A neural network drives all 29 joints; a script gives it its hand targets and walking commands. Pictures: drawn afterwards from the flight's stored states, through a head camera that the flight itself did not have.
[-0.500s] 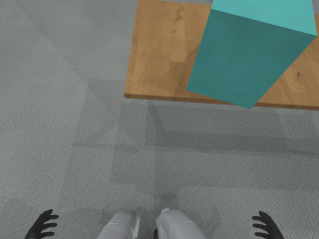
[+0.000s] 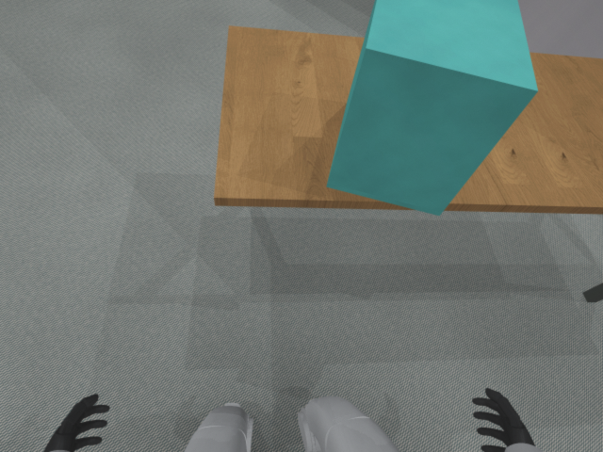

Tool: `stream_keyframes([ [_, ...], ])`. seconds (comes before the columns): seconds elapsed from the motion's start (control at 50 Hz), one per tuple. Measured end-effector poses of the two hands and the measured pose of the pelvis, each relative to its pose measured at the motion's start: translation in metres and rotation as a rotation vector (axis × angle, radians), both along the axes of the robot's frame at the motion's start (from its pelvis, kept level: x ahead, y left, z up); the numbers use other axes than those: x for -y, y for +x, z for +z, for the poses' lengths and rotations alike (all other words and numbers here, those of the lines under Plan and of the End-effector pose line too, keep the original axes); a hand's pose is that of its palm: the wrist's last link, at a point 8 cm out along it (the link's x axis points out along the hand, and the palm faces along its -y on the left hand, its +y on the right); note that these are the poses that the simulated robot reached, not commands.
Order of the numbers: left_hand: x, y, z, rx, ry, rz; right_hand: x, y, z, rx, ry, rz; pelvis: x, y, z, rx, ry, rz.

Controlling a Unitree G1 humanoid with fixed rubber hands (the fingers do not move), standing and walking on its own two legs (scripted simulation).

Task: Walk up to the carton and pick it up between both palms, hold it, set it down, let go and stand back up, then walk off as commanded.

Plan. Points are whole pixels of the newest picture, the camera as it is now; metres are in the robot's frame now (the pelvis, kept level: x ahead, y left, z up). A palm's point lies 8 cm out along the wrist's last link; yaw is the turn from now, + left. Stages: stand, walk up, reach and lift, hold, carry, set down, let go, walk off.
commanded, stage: walk off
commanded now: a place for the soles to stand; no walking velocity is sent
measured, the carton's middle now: (414, 98) +0.64 -0.22 +0.06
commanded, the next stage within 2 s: none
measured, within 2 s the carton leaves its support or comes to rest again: neither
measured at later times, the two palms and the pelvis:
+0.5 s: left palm out of the picture +0.04 +0.19 -0.08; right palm out of the picture +0.00 -0.42 -0.15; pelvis -0.08 -0.11 -0.01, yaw -3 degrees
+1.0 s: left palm out of the picture -0.07 +0.26 -0.14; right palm out of the picture -0.16 -0.36 -0.12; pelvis -0.20 -0.03 -0.03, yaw -1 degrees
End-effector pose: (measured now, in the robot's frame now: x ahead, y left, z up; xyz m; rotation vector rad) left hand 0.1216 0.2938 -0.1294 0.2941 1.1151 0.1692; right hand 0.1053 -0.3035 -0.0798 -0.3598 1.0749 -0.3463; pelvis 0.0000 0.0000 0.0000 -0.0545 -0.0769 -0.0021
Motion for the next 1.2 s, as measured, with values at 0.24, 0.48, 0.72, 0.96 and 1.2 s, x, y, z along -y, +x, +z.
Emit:
stream_keyframes([
  [0.24, 0.049, -0.019, 0.005, 0.016, 0.030, -0.031, 0.051, -0.048, -0.017, -0.008, 0.046, -0.033, 0.050, -0.029, -0.007, 0.018, 0.045, -0.026],
  [0.48, 0.099, -0.073, 0.049, 0.007, 0.158, -0.042, 0.113, -0.105, -0.066, -0.044, 0.157, -0.069, 0.109, -0.078, -0.010, 0.055, 0.115, -0.035],
  [0.72, 0.099, -0.114, 0.052, 0.025, 0.160, -0.040, 0.127, -0.166, -0.065, -0.073, 0.132, -0.080, 0.108, -0.120, -0.010, 0.069, 0.112, -0.034],
  [0.96, 0.043, -0.178, 0.002, 0.070, 0.048, -0.023, 0.074, -0.248, -0.052, -0.091, 0.050, -0.068, 0.043, -0.186, -0.033, 0.109, 0.033, -0.009],
  [1.2, 0.008, -0.249, -0.026, -0.068, -0.086, -0.034, 0.017, -0.330, 0.016, -0.169, -0.073, -0.078, -0.009, -0.247, -0.003, 0.041, -0.046, -0.033],
])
